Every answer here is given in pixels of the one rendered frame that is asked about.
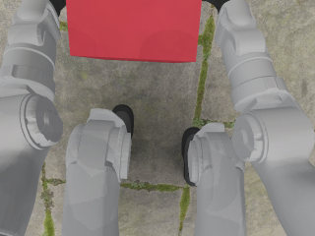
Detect left robot hand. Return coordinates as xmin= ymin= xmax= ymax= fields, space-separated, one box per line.
xmin=49 ymin=0 xmax=66 ymax=17

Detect left robot forearm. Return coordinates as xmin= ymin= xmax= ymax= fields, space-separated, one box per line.
xmin=0 ymin=0 xmax=61 ymax=102

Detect left robot upper arm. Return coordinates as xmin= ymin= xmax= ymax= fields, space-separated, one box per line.
xmin=0 ymin=92 xmax=64 ymax=236

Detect right robot thigh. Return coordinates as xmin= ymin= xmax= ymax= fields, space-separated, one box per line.
xmin=187 ymin=132 xmax=247 ymax=236

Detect right robot forearm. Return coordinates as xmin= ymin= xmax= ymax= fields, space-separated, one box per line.
xmin=214 ymin=0 xmax=315 ymax=146

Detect right robot upper arm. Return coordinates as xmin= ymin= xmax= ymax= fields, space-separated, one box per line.
xmin=231 ymin=106 xmax=315 ymax=236

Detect left robot shin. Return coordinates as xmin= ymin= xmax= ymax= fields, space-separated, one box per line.
xmin=65 ymin=108 xmax=128 ymax=169

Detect carton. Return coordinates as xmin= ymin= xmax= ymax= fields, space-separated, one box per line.
xmin=66 ymin=0 xmax=202 ymax=63

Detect right robot hand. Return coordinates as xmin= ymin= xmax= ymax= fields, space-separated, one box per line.
xmin=202 ymin=0 xmax=230 ymax=14

